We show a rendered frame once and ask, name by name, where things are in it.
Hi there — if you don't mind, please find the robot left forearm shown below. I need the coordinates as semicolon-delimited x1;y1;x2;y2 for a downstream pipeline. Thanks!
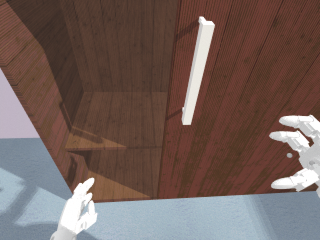
50;229;77;240

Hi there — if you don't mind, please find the handle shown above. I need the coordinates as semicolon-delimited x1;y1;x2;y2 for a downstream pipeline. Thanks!
181;16;215;125

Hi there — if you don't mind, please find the left robot hand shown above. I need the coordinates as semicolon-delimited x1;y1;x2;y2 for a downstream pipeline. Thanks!
57;177;98;234

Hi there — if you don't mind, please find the right robot hand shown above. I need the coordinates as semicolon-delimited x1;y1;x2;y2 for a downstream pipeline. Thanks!
269;115;320;192

